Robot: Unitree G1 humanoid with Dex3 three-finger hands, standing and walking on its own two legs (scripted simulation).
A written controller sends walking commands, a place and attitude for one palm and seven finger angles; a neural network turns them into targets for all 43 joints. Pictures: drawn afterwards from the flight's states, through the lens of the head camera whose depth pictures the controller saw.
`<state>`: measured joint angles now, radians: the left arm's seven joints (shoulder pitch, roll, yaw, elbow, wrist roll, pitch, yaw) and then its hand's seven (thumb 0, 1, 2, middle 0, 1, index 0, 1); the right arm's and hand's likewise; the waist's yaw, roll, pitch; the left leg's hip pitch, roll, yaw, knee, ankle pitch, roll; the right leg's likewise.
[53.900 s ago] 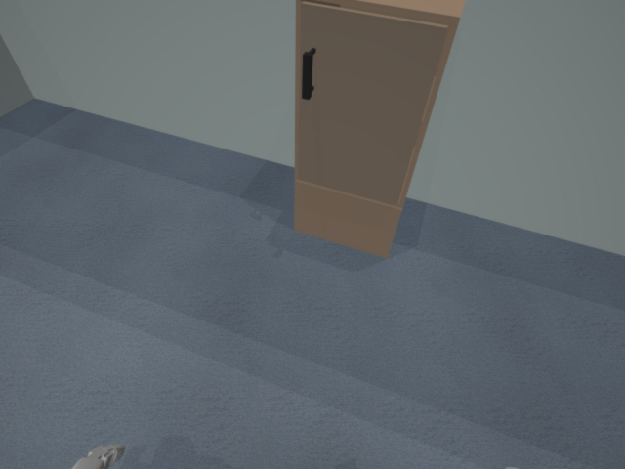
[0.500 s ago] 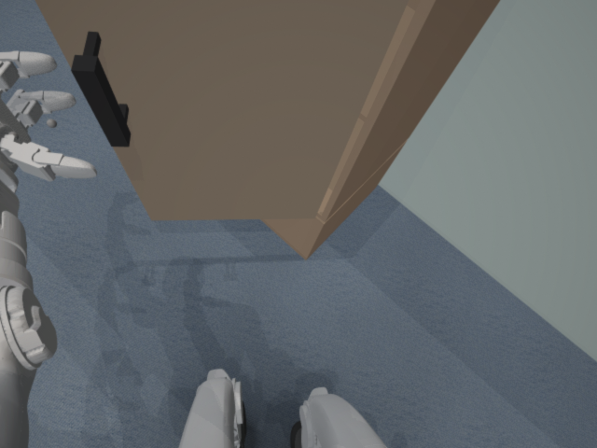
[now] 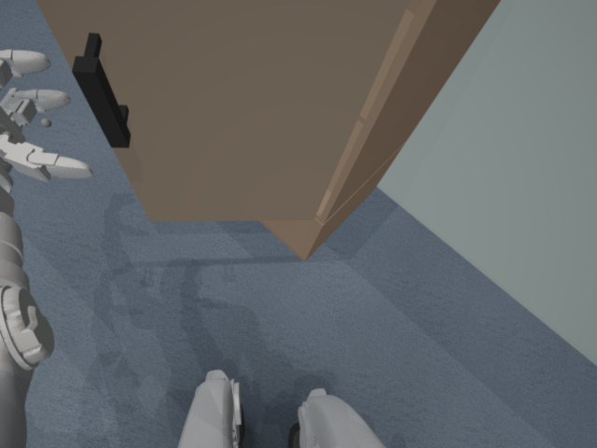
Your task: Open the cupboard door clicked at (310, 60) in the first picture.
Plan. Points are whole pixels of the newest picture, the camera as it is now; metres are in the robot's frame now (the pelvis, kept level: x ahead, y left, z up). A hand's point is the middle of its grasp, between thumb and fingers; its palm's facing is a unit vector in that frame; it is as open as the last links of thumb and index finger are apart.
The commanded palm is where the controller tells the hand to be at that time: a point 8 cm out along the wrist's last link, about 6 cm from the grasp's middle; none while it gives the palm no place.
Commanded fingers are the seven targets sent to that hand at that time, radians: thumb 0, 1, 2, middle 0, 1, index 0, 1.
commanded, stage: slide the fingers in behind the handle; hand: left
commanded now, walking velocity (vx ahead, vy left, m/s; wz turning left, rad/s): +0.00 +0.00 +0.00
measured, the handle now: (108, 94) +0.54 +0.22 +0.07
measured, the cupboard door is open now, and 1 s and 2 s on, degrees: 47 46 45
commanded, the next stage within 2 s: close the thumb around the handle in 1.58 s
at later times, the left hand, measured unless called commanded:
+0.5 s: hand (77, 126) +0.49 +0.24 +0.07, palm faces +0.09 -1.00 -0.01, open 14.0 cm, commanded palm +0.47 +0.27 +0.07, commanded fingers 0.00 -0.50 0.30 -0.30 -1.20 -0.30 -1.20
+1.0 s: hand (103, 122) +0.50 +0.22 +0.07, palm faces +0.10 -1.00 +0.02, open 13.9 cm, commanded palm +0.48 +0.24 +0.07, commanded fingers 0.00 -0.50 0.30 -0.30 -1.20 -0.30 -1.20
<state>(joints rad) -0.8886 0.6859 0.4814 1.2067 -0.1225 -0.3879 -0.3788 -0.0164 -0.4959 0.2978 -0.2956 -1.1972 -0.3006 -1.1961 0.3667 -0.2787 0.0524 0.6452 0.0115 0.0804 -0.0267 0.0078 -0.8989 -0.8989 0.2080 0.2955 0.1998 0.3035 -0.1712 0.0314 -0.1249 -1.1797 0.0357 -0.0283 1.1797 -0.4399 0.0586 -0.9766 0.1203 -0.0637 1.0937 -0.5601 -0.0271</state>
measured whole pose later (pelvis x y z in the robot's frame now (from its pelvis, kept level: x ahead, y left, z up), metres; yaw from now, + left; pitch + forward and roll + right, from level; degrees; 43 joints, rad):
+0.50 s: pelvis +0.00 +0.00 +0.00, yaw +1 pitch +23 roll -6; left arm -0.86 0.58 0.41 1.18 -0.12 -0.41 -0.29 -0.02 -0.50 0.30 -0.30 -1.20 -0.30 -1.20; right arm 0.37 -0.26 0.05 0.65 0.00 0.09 -0.01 0.01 -0.90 -0.90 0.21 0.30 0.20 0.30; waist -0.16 0.04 -0.13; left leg -1.14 0.03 -0.02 1.16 -0.43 0.06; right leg -0.95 0.11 -0.06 1.09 -0.56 -0.03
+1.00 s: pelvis +0.00 -0.01 +0.00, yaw +1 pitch +24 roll -6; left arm -0.90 0.54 0.39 1.20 -0.12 -0.41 -0.24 -0.02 -0.50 0.30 -0.30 -1.20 -0.31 -1.21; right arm 0.38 -0.26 0.04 0.66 0.00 0.08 0.00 0.01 -0.90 -0.90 0.21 0.30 0.20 0.30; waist -0.17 0.04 -0.13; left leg -1.16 0.03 -0.03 1.17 -0.43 0.04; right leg -0.97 0.12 -0.07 1.11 -0.57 -0.04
